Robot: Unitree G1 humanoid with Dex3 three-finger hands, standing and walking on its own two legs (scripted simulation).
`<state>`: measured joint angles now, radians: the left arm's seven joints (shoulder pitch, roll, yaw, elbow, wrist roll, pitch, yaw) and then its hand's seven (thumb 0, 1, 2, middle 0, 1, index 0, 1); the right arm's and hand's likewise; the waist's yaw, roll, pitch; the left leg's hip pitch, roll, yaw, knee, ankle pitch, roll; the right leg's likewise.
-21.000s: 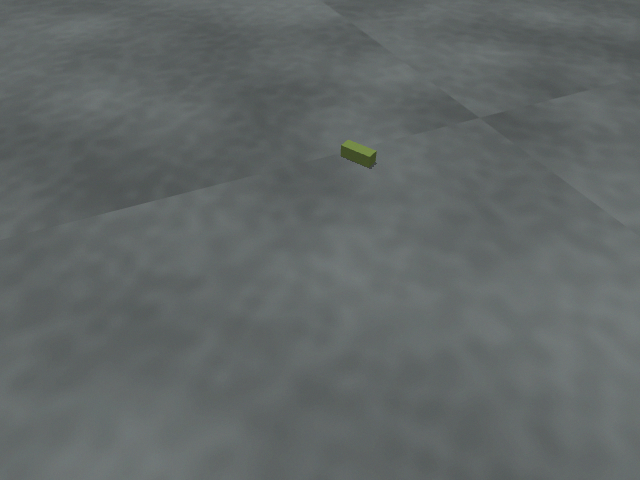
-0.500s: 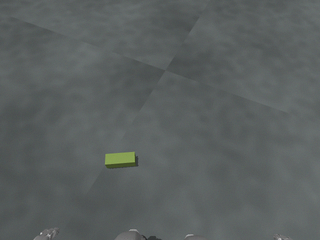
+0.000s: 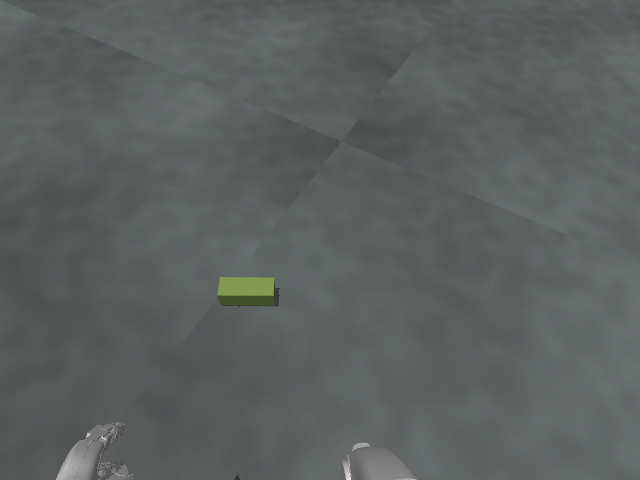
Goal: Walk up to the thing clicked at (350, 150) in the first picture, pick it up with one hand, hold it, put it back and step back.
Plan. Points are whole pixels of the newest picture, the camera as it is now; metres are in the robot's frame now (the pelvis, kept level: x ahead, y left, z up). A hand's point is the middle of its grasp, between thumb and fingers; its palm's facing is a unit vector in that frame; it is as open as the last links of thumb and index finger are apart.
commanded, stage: walk up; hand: left
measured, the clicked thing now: (247, 291) +0.72 +0.23 -0.73
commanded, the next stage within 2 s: stand in 1.40 s
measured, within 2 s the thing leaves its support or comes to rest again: neither
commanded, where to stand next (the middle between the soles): +0.34 -0.01 m, yaw +1 degrees
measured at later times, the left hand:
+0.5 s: hand out of the picture +0.00 +0.23 -0.13, palm faces -0.01 -0.92 -0.40, open 7.4 cm
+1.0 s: hand out of the picture +0.04 +0.23 -0.14, palm faces +0.02 -0.94 -0.35, open 7.4 cm
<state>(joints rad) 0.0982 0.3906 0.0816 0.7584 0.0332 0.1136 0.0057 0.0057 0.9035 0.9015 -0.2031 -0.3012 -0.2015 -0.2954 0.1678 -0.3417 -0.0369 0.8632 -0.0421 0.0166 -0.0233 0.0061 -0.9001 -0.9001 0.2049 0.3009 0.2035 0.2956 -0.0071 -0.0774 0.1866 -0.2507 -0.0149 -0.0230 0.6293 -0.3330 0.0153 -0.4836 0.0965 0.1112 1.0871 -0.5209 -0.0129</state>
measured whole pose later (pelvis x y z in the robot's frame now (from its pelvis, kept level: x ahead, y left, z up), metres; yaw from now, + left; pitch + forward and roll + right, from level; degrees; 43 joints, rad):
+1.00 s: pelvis -0.06 -0.02 +0.01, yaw +0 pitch -3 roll +1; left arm 0.14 0.35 0.04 0.99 0.02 -0.02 -0.01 0.01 0.90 0.90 -0.21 -0.30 -0.21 -0.30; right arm 0.20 -0.37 -0.05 1.01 -0.03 -0.01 0.01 0.01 -0.90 -0.90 0.20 0.30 0.20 0.29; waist 0.01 -0.01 0.06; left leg -0.20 -0.03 -0.03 0.54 -0.27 0.00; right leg -0.20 -0.06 -0.04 0.58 -0.32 0.02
